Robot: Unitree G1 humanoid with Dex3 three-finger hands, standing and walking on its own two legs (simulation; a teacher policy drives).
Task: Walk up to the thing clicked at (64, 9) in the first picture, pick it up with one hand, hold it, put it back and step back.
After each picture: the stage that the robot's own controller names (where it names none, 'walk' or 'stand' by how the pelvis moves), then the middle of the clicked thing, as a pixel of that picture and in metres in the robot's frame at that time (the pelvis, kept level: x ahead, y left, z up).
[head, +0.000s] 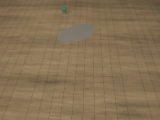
stand; (64, 10) +2.14 +0.27 -0.72
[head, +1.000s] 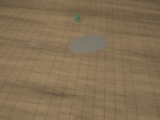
walk; (77, 17) +2.01 +0.10 -0.69
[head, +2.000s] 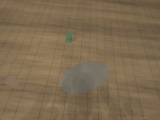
walk; (68, 37) +1.39 +0.13 -0.70
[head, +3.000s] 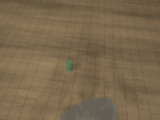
walk; (69, 65) +0.93 +0.14 -0.70
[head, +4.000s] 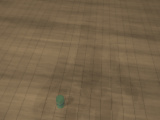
walk; (60, 101) +0.61 +0.17 -0.70
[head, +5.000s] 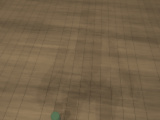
stand; (55, 118) +0.45 +0.19 -0.70
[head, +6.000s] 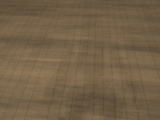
stand; out of the picture +0.40 +0.20 -0.72
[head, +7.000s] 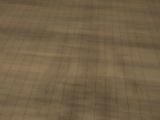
stand; out of the picture +0.33 +0.16 -0.71
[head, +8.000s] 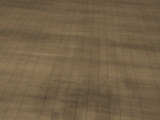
stand; out of the picture +0.42 +0.21 -0.71
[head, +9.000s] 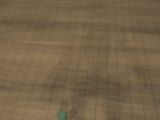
stand; (62, 116) +0.41 +0.22 -0.69
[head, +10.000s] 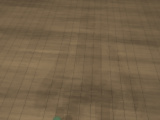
stand; out of the picture +0.45 +0.18 -0.71
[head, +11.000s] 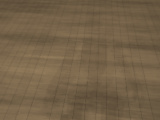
stand; out of the picture +0.40 +0.19 -0.72
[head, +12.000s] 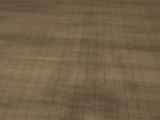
stand; out of the picture +0.37 +0.18 -0.73
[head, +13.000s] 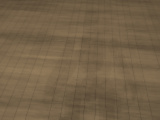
stand; out of the picture +0.36 +0.18 -0.73
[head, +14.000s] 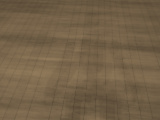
go down; out of the picture +0.37 +0.18 -0.73
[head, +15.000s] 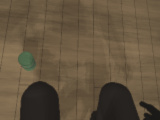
go down; (27, 62) +0.44 +0.24 -0.35
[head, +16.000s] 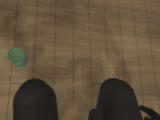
approach; (19, 58) +0.43 +0.26 -0.30
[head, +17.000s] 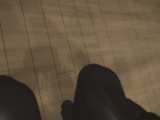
close in; out of the picture +0.41 +0.30 -0.22
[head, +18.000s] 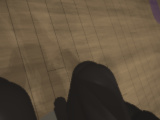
close; out of the picture +0.41 +0.30 -0.22
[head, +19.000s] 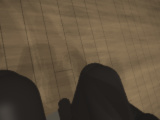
lift; out of the picture +0.37 +0.27 -0.20
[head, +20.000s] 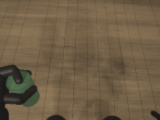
lift; (24, 89) +0.32 +0.20 -0.01
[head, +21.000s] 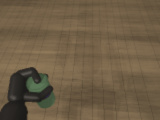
hold; (42, 91) +0.33 +0.16 +0.02
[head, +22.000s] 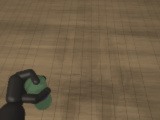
hold; (39, 93) +0.32 +0.17 -0.01
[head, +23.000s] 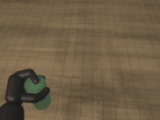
crouch; (38, 93) +0.32 +0.17 -0.01
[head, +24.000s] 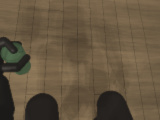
crouch; (17, 59) +0.42 +0.22 -0.10
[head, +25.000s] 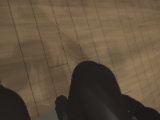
lower; out of the picture +0.41 +0.32 -0.22
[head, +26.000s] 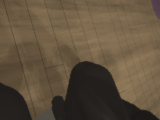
lower; out of the picture +0.41 +0.32 -0.23
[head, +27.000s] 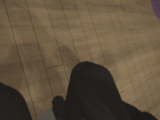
lower; out of the picture +0.41 +0.32 -0.22
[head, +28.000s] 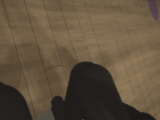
lower; out of the picture +0.40 +0.32 -0.22
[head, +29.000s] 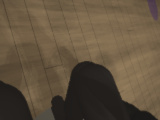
loosen; out of the picture +0.40 +0.32 -0.22
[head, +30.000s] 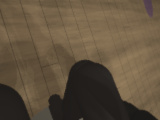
withdraw; out of the picture +0.39 +0.31 -0.22
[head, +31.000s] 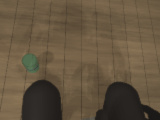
walk; (31, 63) +0.44 +0.25 -0.33
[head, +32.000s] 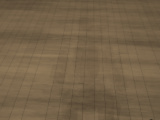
stand; out of the picture +0.37 +0.18 -0.66
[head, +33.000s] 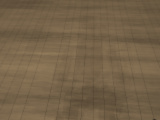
stand; out of the picture +0.38 +0.21 -0.67
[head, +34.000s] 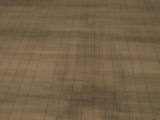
stand; out of the picture +0.37 +0.20 -0.67
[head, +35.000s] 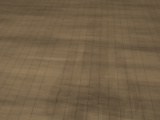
stand; out of the picture +0.40 +0.19 -0.72
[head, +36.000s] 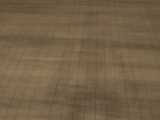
stand; out of the picture +0.36 +0.20 -0.73
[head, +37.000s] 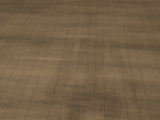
walk; out of the picture +0.36 +0.21 -0.73
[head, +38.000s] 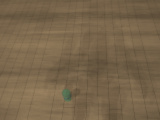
walk; (66, 95) +0.59 +0.21 -0.71
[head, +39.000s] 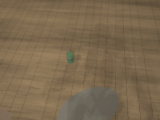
walk; (70, 57) +0.98 +0.15 -0.69
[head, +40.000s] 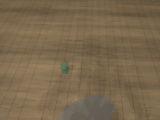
stand; (64, 68) +0.98 +0.21 -0.70
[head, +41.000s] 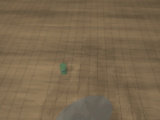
stand; (63, 69) +0.99 +0.21 -0.73
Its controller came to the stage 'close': yes
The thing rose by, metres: 0.70
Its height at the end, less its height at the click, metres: +0.00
